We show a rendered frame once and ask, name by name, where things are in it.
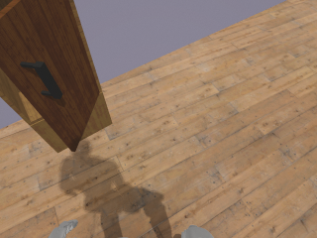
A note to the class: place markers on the cupboard door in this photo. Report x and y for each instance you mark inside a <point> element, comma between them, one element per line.
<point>46,31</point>

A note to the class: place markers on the handle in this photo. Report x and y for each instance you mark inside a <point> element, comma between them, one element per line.
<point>46,77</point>

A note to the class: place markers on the left robot hand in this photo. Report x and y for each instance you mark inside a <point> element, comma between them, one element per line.
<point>63,229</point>

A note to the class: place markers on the right robot thigh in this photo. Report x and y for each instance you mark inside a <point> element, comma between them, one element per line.
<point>196,232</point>

